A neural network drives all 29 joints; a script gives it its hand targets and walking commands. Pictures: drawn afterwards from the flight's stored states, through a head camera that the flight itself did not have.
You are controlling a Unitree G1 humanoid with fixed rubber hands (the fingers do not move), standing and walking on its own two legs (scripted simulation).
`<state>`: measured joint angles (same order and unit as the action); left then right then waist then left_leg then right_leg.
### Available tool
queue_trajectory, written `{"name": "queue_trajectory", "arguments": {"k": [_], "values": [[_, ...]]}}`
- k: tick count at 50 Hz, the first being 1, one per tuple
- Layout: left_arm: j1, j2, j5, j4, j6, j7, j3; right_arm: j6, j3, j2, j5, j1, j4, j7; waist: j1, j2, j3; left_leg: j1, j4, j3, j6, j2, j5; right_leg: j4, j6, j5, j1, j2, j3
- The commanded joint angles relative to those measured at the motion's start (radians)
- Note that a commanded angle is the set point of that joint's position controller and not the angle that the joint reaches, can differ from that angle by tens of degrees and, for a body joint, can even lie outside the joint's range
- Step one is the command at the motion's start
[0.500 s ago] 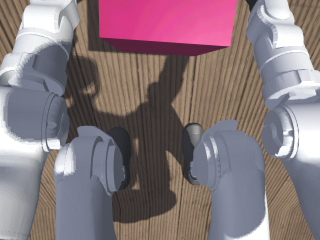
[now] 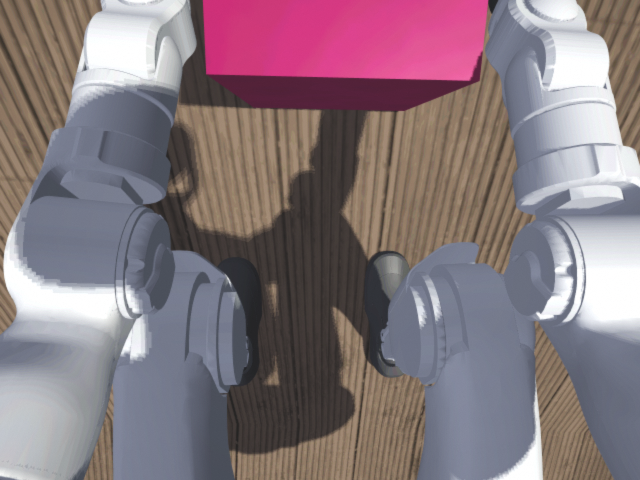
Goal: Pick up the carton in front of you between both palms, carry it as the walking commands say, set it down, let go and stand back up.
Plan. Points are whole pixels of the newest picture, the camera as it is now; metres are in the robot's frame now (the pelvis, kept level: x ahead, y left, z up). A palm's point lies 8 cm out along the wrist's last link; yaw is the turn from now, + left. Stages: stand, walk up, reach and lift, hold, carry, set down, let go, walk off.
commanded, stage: reach and lift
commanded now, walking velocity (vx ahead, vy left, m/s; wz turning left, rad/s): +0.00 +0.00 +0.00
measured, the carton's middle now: out of the picture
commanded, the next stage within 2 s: none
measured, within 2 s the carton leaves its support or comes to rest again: neither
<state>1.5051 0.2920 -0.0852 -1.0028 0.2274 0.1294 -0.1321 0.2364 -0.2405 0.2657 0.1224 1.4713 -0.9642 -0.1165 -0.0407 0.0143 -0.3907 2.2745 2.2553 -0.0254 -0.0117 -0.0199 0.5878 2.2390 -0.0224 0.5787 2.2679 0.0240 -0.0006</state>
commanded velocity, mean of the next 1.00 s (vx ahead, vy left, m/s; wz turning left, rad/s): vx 0.00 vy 0.00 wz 0.00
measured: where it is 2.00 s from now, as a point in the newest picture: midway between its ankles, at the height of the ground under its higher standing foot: (314, 337)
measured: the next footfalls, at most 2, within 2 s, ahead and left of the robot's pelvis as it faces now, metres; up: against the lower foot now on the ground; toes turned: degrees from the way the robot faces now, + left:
none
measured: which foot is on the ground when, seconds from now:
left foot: down 0.00-1.00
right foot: down 0.00-1.00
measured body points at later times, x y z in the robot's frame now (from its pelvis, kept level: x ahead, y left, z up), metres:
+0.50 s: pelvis -0.01 +0.00 +0.11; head +0.27 +0.01 +0.47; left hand +0.52 +0.14 +0.05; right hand +0.51 -0.16 +0.05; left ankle +0.11 +0.12 -0.32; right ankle +0.11 -0.12 -0.32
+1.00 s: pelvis +0.03 +0.00 +0.24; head +0.21 +0.01 +0.65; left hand +0.48 +0.15 +0.20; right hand +0.47 -0.16 +0.20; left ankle +0.11 +0.12 -0.32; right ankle +0.11 -0.12 -0.32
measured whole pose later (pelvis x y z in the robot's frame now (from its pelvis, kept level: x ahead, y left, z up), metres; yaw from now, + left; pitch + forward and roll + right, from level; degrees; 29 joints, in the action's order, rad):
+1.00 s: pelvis +0.03 +0.00 +0.24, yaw +1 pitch +35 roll +0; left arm 0.79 -0.08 0.23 -0.62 0.39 0.04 -0.43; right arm 0.41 -0.46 -0.08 -0.23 0.76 -0.58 0.00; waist -0.02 -0.01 0.23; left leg 1.57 1.43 -0.05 -0.02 -0.05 0.48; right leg 1.43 -0.03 0.48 1.57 0.04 -0.05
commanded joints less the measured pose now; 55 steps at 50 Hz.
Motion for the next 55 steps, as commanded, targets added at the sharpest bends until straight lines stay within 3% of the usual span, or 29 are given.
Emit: {"name": "queue_trajectory", "arguments": {"k": [1,3,5,7,11,16,22,32,38,55], "values": [[0.658,-1.110,-0.124,0.385,-0.006,-0.302,0.356,0.009,0.388,-1.128,0.128,0.607,0.329,0.305,-0.003,-0.086,1.823,-0.868,-0.167,0.108,0.009,-0.120,-0.552,-0.177,-0.003,-0.581,-0.810,0.111,0.093],[0.603,-1.189,-0.108,0.436,0.020,-0.290,0.364,0.035,0.409,-1.176,0.106,0.586,0.410,0.295,-0.005,-0.099,1.968,-0.935,-0.190,0.104,0.003,-0.131,-0.626,-0.199,-0.010,-0.629,-0.807,0.120,0.100],[0.514,-1.233,-0.073,0.429,0.050,-0.280,0.347,0.058,0.417,-1.178,0.068,0.553,0.451,0.290,-0.006,-0.087,1.960,-0.912,-0.229,0.103,-0.003,-0.141,-0.622,-0.237,-0.016,-0.604,-0.781,0.128,0.101],[0.417,-1.270,-0.031,0.370,0.077,-0.285,0.312,0.078,0.395,-1.188,0.016,0.489,0.421,0.289,-0.015,-0.063,1.815,-0.774,-0.283,0.105,-0.006,-0.150,-0.516,-0.291,-0.016,-0.520,-0.758,0.132,0.095],[0.285,-1.282,0.100,0.168,0.114,-0.312,0.156,0.110,0.237,-1.184,-0.137,0.367,0.256,0.307,-0.041,-0.055,1.429,-0.576,-0.407,0.092,-0.002,-0.154,-0.257,-0.404,-0.002,-0.280,-0.596,0.131,0.090],[0.276,-1.233,0.216,0.089,0.116,-0.316,0.005,0.118,0.114,-1.174,-0.240,0.348,0.185,0.324,-0.020,-0.057,1.312,-0.560,-0.524,0.094,0.010,-0.159,-0.142,-0.509,0.010,-0.160,-0.566,0.135,0.087],[0.307,-1.255,0.237,0.129,0.131,-0.314,0.005,0.138,0.123,-1.214,-0.242,0.369,0.202,0.343,0.000,-0.044,1.442,-0.698,-0.614,0.094,0.013,-0.159,-0.124,-0.595,0.005,-0.128,-0.659,0.138,0.092],[0.207,-1.407,0.145,0.278,0.186,-0.337,0.186,0.189,0.269,-1.315,-0.180,0.259,0.315,0.367,-0.010,-0.054,1.665,-0.945,-0.731,0.090,-0.013,-0.158,-0.266,-0.710,-0.006,-0.267,-0.879,0.140,0.091],[0.078,-1.437,0.128,0.314,0.185,-0.337,0.246,0.184,0.331,-1.352,-0.165,0.121,0.337,0.367,-0.007,-0.056,1.580,-1.015,-0.815,0.069,-0.018,-0.160,-0.308,-0.792,-0.004,-0.315,-0.971,0.143,0.065],[-0.254,-1.477,0.175,0.327,0.146,-0.337,0.265,0.145,0.377,-1.417,-0.208,-0.207,0.343,0.350,0.017,-0.019,1.303,-1.308,-1.128,0.011,-0.003,-0.147,-0.329,-1.108,0.006,-0.327,-1.301,0.135,-0.007]]}}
